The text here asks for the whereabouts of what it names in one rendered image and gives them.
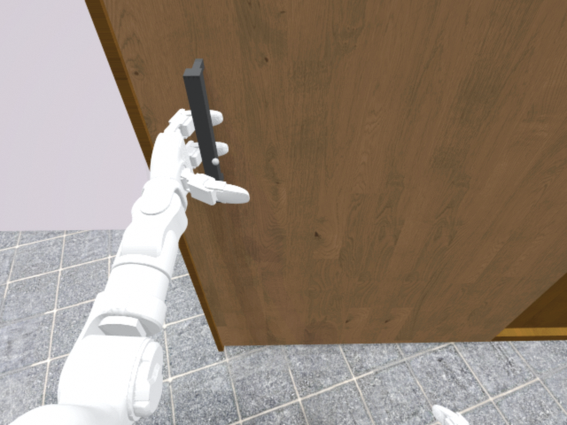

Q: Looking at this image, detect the robot left hand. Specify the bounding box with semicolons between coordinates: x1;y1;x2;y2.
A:
150;109;250;205

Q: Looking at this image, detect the left robot forearm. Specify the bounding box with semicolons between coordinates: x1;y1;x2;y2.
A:
58;178;188;402

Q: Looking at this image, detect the wardrobe door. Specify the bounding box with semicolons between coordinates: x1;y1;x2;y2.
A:
103;0;567;346
506;273;567;328

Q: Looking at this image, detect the left robot upper arm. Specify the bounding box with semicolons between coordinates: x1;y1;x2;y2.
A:
9;335;163;425

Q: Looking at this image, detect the robot right hand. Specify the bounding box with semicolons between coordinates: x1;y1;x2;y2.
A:
432;405;469;425

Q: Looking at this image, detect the handle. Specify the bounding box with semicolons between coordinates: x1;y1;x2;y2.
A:
183;58;224;203

